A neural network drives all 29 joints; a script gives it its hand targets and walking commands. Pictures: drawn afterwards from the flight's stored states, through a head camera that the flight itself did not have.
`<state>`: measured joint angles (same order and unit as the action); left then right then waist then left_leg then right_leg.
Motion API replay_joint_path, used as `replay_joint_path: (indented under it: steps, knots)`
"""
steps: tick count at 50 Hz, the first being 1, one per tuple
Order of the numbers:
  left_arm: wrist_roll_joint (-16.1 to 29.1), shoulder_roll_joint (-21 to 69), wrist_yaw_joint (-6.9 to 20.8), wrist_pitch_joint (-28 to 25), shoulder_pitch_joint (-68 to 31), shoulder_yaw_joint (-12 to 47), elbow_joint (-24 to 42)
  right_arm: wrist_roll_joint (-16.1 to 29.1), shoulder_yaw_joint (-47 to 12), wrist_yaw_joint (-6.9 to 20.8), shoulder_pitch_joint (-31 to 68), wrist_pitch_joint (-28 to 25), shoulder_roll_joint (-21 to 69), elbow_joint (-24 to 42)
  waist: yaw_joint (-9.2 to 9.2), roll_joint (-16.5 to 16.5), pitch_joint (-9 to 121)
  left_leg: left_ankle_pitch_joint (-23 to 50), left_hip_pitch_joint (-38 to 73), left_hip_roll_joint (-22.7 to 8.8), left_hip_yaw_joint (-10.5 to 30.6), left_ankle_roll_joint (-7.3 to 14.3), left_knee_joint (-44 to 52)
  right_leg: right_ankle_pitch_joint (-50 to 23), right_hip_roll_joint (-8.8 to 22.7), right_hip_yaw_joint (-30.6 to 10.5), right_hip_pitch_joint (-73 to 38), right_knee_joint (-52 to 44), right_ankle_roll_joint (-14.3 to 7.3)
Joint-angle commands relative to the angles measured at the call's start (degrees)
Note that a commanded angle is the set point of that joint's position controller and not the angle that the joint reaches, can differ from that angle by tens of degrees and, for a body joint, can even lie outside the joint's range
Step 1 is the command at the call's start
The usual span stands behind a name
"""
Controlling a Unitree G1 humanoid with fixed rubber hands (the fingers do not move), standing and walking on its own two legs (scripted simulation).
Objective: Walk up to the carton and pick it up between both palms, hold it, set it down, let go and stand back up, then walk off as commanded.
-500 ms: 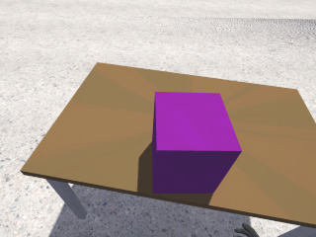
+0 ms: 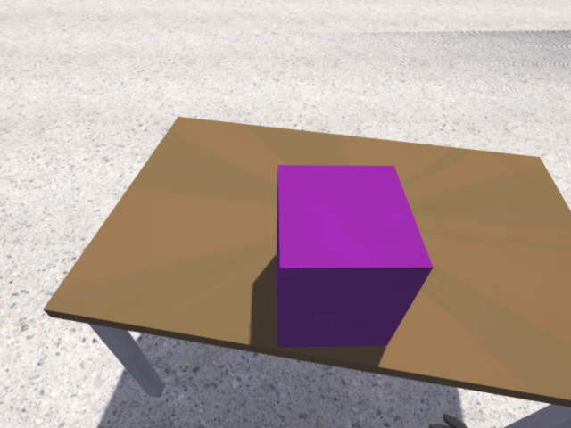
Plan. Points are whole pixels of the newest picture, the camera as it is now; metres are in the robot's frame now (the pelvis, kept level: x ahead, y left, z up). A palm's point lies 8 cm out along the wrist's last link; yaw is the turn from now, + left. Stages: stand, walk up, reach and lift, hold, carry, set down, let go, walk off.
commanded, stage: stand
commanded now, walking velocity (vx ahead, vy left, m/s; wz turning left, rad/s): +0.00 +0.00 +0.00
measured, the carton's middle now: (334, 258) +0.40 -0.04 -0.02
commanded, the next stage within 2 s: walk off in 1.14 s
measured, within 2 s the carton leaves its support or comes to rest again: neither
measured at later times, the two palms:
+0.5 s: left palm out of the picture +0.04 +0.30 -0.11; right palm out of the picture +0.11 -0.25 -0.11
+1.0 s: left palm out of the picture +0.04 +0.30 -0.11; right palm out of the picture +0.11 -0.26 -0.12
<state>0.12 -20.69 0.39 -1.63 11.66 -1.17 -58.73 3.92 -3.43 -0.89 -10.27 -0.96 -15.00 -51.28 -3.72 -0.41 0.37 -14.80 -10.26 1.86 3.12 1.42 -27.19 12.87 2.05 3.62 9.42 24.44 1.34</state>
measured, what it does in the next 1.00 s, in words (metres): stands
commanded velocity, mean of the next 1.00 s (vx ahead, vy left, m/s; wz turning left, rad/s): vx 0.00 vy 0.00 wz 0.00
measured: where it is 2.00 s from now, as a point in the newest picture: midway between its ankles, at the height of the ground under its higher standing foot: outside the picture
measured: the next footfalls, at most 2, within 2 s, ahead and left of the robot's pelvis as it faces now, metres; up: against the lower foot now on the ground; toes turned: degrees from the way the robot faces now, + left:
right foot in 1.82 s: -0.10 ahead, -0.11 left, +0.00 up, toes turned -4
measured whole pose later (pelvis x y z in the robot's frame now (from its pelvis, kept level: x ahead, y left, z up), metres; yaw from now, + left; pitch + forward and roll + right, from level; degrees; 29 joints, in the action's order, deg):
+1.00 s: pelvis +0.00 -0.01 +0.00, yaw +0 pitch -2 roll +0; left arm 0.1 -20.7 0.4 -1.7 10.2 -1.0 -61.1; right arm 3.9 -3.4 -0.9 -9.7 -1.1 -15.9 -55.0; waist -3.7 0.2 -0.3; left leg -12.9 -8.9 2.0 3.1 0.8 -23.8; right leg 12.6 2.3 3.6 9.4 24.1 0.8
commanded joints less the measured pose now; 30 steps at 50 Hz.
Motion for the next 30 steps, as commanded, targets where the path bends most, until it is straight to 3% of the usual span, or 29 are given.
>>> replay_joint_path:
  steps: [1,2,4,6,7,9,10,11,13,18,20,21,25,28,29,30]
  knots:
    - [-1.65,-11.96,-0.07,-1.02,-2.25,-2.13,0.11,-5.46,5.76,-0.41,2.76,-1.34,-16.09,0.7,2.52,7.4,-0.84,8.97,-2.26,-7.09,5.99,0.76,7.55,-3.16,5.64,-6.91,-2.65,-6.32,-2.52]
    - [-1.09,-11.36,-0.15,-1.05,-2.02,-1.89,0.09,-5.34,5.97,-0.38,3.29,-1.49,-16.29,0.96,2.63,9.34,-1.6,8.63,-2.6,-6.61,6.26,0.7,8.49,-3.84,5.8,-7.01,-2.65,-5.84,-2.69]
    - [-1.62,-11.45,-0.3,-1.07,-1.95,-1.99,-0.2,-5.42,5.8,-0.63,3.44,-1.49,-15.59,0.84,2.42,8.21,-2.11,9.17,-2.47,-6.7,5.98,0.73,8.61,-4.72,5.91,-7.31,-2.75,-6.04,-2.55]
    - [-1.62,-11.23,-0.31,-1.06,-2.47,-1.8,0.38,-5.66,5.64,-0.58,2.76,-1.44,-15.69,0.53,2.03,4.15,-0.62,10.08,-1.81,-6.77,6.67,1.07,7.99,-3.51,5.75,-6.24,-3.84,-5.49,-3.03]
    - [-1.16,-11.43,-0.37,-0.91,-1.66,-1.87,-0.01,-5.7,5.99,-0.48,4.25,-1.55,-16.97,0.81,1.6,7.15,-1.18,10.67,-1.89,-6.85,6.16,1.22,8.26,-4.86,6.06,-7.05,-2.59,-5.82,-3.18]
    - [-1.27,-12.17,-0.44,-0.82,-2.32,-1.86,-0.15,-5.17,5.77,-0.43,3.33,-1.21,-16.25,0.77,2.95,8.56,-0.37,11.61,-0.86,-6.82,6.19,0.87,8.1,-4.58,5.91,-7.06,-2.75,-5.91,-2.97]
    - [-1.11,-11.26,-0.42,-0.92,-2.88,-1.8,0.31,-5.38,5.69,-0.51,4.07,-1.42,-15.79,0.38,1.79,8.44,-1.39,11.34,-2.4,-7.15,6.59,1.0,7.83,-4.5,6.04,-7.14,-3.05,-6.29,-2.95]
    - [-1.27,-11.4,-0.33,-0.92,-3.09,-1.68,0.06,-5.05,5.53,-0.39,2.73,-1.4,-16.14,0.06,2.25,6.21,-1.44,10.89,-1.56,-7.3,6.47,0.77,9.07,-3.49,6.14,-6.77,-2.85,-5.64,-2.68]
    - [-1.24,-11.08,-0.31,-1.03,-2.73,-1.51,-0.53,-5.22,5.67,-0.4,4.02,-1.45,-16.5,0.26,2.87,5.65,-0.57,12.03,0.37,-7.28,6.27,0.75,8.54,-4.82,5.82,-6.57,-2.43,-6.21,-2.66]
    - [-1.09,-11.98,-0.52,-1.0,-3.1,-1.8,-0.61,-5.21,5.57,-0.54,3.2,-1.45,-16.18,-0.14,3.21,8.24,-0.97,12.17,0.0,-7.4,6.18,0.91,8.78,-7.06,6.58,-7.61,-3.17,-6.33,-3.02]
    - [-1.49,-12.08,-0.45,-0.75,-3.17,-2.22,-0.64,-5.41,5.64,-0.59,4.42,-1.48,-16.09,0.04,2.69,7.81,-1.57,12.06,-1.21,-7.61,6.72,0.84,9.49,-5.53,6.23,-6.5,-2.85,-6.23,-3.09]
    - [-1.07,-11.56,-0.25,-0.77,-2.54,-1.88,-0.77,-5.21,5.65,-0.55,3.82,-1.54,-16.55,-0.5,2.38,4.93,-0.58,10.72,-0.22,-7.46,6.94,0.64,9.42,-4.14,5.89,-6.45,-3.42,-6.47,-2.73]
    - [-1.07,-11.88,-0.42,-1.04,-3.23,-1.71,-0.99,-5.37,5.64,-0.45,4.3,-1.52,-16.51,-0.11,2.85,7.2,-2.18,11.32,-0.45,-6.93,6.0,0.66,8.91,-4.87,6.27,-6.89,-1.97,-6.77,-2.81]
    - [-1.25,-12.95,-0.43,-1.21,-3.55,-2.04,-0.63,-5.26,5.69,-0.42,3.36,-1.1,-15.35,-1.03,3.22,3.65,0.21,13.23,1.72,-7.35,6.16,0.48,8.69,-5.48,6.26,-6.74,-2.95,-6.61,-2.98]
    - [-0.95,-12.09,-0.36,-1.31,-3.31,-2.29,-1.06,-5.33,5.73,-0.47,3.74,-1.22,-16.52,-1.28,2.84,7.06,0.18,12.54,0.54,-6.94,5.86,0.59,7.88,-6.24,6.11,-7.28,-3.69,-6.89,-2.98]
    - [-0.78,-12.03,-0.39,-1.31,-3.9,-1.91,-1.38,-5.41,5.96,-0.36,4.51,-1.2,-17.05,-1.1,2.93,8.44,-0.78,11.71,0.67,-6.98,5.68,0.52,8.96,-5.78,6.37,-7.25,-3.14,-7.03,-2.9]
